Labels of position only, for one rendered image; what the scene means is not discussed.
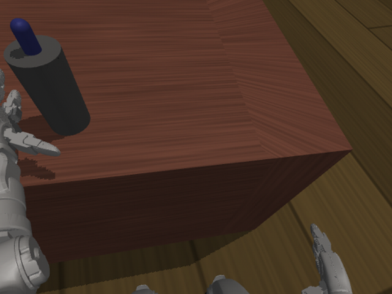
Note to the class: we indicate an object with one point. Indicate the right robot hand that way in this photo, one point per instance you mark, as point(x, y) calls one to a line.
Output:
point(333, 276)

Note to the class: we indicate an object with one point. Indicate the left robot hand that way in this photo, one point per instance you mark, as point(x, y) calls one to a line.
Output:
point(10, 132)

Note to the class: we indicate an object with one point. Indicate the left robot arm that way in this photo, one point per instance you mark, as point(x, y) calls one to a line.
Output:
point(23, 267)

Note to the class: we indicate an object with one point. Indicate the bottle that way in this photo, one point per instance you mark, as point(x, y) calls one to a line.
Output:
point(40, 65)

